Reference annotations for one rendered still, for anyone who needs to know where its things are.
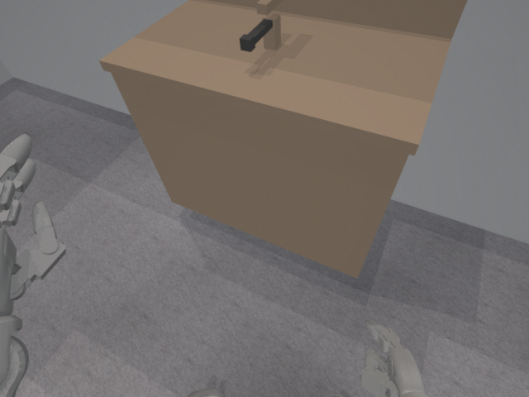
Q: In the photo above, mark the robot right hand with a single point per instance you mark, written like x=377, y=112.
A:
x=395, y=375

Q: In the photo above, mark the tap lever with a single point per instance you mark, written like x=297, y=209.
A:
x=248, y=42

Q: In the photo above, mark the robot left forearm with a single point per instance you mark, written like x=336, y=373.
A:
x=14, y=357

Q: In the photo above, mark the counter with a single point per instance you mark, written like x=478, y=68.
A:
x=301, y=141

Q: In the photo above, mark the robot left hand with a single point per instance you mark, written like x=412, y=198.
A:
x=16, y=173

